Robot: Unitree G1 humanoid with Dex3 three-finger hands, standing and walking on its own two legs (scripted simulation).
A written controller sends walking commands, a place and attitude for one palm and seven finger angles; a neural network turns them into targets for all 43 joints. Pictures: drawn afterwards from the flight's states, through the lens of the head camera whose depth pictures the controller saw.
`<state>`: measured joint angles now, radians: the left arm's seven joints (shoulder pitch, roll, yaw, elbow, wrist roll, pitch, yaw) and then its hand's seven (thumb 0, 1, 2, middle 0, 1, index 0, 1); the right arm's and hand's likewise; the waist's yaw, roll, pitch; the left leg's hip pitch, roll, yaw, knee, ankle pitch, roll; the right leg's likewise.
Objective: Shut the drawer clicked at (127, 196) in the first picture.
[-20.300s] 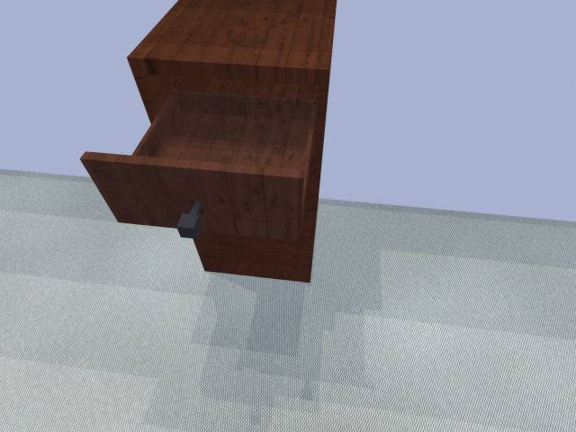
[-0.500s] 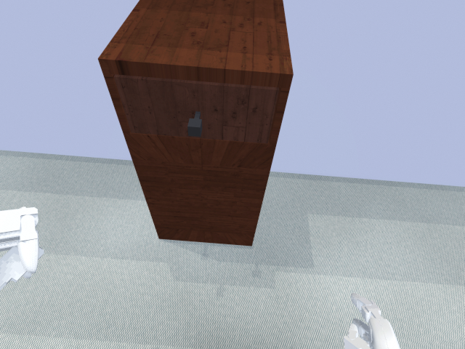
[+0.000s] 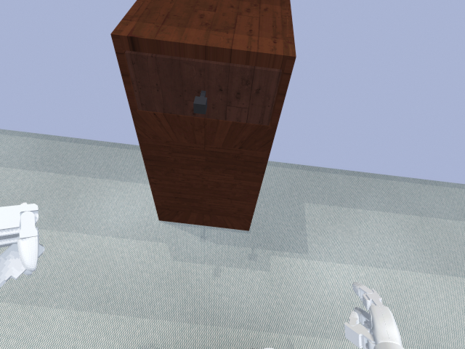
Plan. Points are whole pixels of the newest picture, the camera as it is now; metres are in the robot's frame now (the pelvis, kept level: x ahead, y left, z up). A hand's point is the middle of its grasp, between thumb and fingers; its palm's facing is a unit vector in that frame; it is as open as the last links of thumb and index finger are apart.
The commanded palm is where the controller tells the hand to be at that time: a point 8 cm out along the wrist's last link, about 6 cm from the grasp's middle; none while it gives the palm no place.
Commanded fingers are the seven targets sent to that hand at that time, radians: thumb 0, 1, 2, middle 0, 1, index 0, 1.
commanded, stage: step back with the hand held close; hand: left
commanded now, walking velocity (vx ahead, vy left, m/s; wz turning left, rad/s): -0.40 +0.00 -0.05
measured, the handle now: (201, 101) +0.69 +0.10 +0.01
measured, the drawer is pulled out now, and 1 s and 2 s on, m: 0.00 0.00 0.00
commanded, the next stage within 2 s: stop stepping back and stand still in 0.10 s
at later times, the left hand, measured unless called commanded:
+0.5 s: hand out of the picture +0.10 +0.22 +0.17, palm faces +0.27 -0.85 -0.45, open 3.2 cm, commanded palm +0.04 +0.27 +0.19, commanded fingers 0.00 0.90 0.90 -1.40 -1.60 -1.40 -1.60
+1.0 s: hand out of the picture +0.10 +0.23 +0.18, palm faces +0.33 -0.83 -0.44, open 3.2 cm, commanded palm +0.04 +0.27 +0.19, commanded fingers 0.00 0.90 0.90 -1.40 -1.60 -1.40 -1.60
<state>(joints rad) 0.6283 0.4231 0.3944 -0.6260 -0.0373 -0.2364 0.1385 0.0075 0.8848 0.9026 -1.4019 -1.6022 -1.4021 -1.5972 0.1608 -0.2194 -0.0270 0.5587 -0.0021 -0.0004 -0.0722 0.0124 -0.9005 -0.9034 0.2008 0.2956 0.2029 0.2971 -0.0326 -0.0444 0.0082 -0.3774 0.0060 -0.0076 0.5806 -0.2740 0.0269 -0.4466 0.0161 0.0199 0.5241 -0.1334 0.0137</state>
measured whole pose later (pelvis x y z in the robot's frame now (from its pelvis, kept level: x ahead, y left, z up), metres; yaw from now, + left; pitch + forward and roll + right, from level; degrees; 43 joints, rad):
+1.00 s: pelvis -0.11 +0.00 +0.01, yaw -4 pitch -1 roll +0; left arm 0.59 0.38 0.37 -0.53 -0.02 -0.23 0.14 0.01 0.89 0.90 -1.40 -1.60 -1.40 -1.60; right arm 0.22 -0.17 0.04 0.62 -0.01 -0.13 -0.07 0.01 -0.90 -0.90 0.20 0.30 0.20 0.30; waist 0.00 -0.03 0.00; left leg -0.25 -0.02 0.02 0.48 -0.22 0.03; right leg -0.20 0.00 -0.02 0.49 -0.27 0.00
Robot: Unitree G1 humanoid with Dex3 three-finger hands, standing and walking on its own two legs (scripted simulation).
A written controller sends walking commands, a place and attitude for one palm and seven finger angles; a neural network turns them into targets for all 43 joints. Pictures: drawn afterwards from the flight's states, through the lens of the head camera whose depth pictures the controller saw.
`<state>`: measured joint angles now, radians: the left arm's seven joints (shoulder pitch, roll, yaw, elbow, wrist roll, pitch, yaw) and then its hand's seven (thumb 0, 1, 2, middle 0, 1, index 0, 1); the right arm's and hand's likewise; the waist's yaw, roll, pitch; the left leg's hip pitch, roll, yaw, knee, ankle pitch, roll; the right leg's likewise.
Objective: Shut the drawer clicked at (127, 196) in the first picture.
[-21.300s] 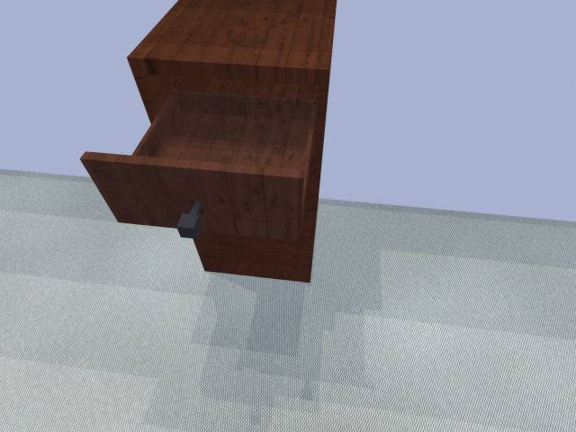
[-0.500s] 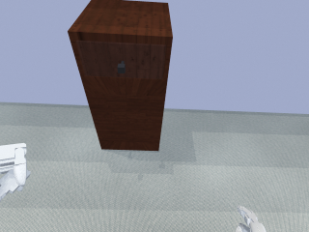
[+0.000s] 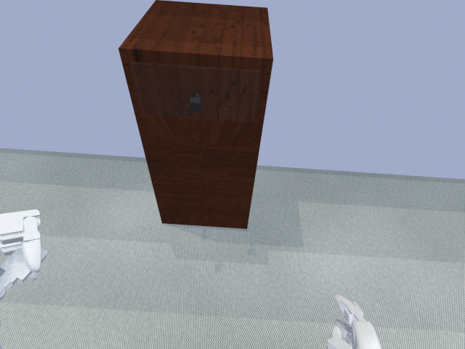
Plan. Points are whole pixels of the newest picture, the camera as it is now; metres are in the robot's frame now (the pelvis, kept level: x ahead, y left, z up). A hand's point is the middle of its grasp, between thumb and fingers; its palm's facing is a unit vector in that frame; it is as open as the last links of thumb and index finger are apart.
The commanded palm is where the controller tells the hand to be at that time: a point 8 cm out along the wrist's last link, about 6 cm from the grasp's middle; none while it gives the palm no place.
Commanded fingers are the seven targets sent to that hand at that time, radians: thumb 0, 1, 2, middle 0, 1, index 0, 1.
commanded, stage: stop stepping back and stand still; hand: left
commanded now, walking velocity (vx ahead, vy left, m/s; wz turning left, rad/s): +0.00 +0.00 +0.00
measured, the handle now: (196, 101) +0.79 +0.16 -0.01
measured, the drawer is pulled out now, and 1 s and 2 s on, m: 0.00 0.00 0.00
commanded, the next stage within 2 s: let the arm hang, fingers relaxed in 0.16 s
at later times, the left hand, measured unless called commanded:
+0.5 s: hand out of the picture +0.11 +0.21 -0.15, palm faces +0.00 -0.97 -0.25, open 3.0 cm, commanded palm none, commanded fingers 0.00 0.90 0.90 -0.88 -1.04 -0.88 -1.04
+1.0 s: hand out of the picture -0.04 +0.19 -0.17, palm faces +0.04 -0.97 -0.23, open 6.8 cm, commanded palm none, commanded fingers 0.00 0.90 0.90 -0.20 -0.30 -0.20 -0.30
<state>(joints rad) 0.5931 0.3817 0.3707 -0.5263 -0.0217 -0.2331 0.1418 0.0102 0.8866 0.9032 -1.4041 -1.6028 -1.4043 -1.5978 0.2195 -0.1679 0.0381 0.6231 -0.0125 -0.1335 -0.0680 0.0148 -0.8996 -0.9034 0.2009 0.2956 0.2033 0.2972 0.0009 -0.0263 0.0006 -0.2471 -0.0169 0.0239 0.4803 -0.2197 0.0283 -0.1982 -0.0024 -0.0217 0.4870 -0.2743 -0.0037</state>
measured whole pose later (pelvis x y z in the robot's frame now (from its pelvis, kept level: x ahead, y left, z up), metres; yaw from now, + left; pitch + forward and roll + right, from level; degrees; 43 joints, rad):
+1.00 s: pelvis +0.00 +0.01 +0.00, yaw +0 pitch -1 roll +0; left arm 0.31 0.17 0.01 1.16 0.01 0.01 0.03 0.00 0.91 0.90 -0.30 -0.43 -0.30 -0.42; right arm 0.28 -0.14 -0.01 1.13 -0.01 0.01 -0.03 0.01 -0.90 -0.90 0.20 0.30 0.20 0.30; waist 0.00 0.02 0.05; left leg -0.21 -0.03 0.02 0.42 -0.18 0.04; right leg -0.16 -0.01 -0.03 0.42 -0.24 0.00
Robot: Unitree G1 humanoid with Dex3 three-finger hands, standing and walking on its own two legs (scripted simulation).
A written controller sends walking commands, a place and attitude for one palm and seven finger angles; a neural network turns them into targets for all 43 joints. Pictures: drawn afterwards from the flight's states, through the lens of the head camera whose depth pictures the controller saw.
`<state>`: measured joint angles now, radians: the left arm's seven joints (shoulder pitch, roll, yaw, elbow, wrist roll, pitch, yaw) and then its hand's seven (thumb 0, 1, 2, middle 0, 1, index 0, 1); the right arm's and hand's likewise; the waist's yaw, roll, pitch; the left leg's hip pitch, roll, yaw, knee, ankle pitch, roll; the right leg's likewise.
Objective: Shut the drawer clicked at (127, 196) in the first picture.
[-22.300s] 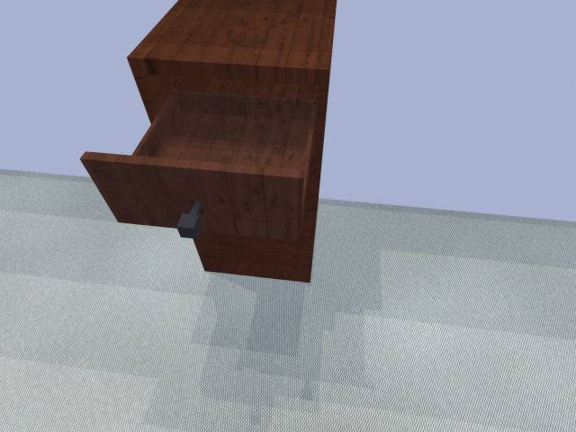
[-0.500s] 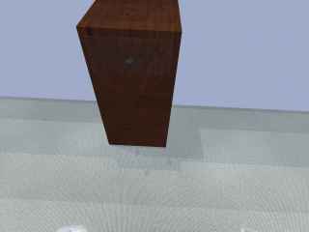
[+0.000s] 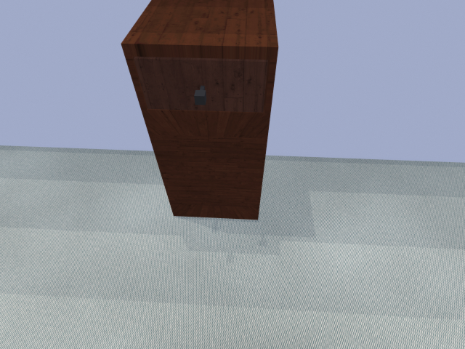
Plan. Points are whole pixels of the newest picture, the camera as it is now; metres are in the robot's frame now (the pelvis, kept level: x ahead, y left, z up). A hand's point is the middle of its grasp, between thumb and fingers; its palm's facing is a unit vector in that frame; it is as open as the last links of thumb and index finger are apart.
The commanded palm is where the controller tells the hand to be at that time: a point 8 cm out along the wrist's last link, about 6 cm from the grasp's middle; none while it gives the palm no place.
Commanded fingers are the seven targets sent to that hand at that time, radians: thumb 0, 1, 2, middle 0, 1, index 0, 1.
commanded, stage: let the arm hang, fingers relaxed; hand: left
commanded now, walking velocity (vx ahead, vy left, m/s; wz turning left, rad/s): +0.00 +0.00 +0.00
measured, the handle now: (201, 94) +0.79 +0.15 -0.01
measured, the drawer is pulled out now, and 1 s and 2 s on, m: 0.00 0.00 0.00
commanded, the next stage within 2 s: look to check the result in 0.36 s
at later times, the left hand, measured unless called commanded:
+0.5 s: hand out of the picture +0.00 +0.16 -0.17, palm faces +0.03 -0.98 -0.20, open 7.4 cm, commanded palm none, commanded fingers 0.00 0.90 0.90 -0.20 -0.30 -0.20 -0.30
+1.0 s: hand out of the picture +0.02 +0.15 -0.17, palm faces +0.02 -0.98 -0.20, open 7.4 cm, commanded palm none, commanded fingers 0.00 0.90 0.90 -0.20 -0.30 -0.20 -0.30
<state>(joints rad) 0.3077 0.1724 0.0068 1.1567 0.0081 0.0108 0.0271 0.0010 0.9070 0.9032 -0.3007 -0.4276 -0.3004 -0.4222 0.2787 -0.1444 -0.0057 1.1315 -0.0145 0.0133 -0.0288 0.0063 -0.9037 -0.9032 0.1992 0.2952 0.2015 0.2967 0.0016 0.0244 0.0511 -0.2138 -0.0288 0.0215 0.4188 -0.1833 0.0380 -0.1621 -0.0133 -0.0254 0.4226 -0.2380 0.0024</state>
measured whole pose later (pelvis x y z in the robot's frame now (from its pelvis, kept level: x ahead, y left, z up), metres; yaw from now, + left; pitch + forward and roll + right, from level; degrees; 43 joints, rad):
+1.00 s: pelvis +0.01 -0.02 +0.00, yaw -1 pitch -2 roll +0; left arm 0.25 0.15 0.01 1.15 0.01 -0.01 0.03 0.00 0.91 0.90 -0.20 -0.30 -0.20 -0.30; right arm 0.24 -0.16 -0.01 1.15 -0.02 0.00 -0.04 0.00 -0.90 -0.90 0.20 0.29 0.20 0.30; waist 0.00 0.01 0.05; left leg -0.18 0.01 0.02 0.40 -0.19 0.00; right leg -0.13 0.02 -0.03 0.39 -0.24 -0.03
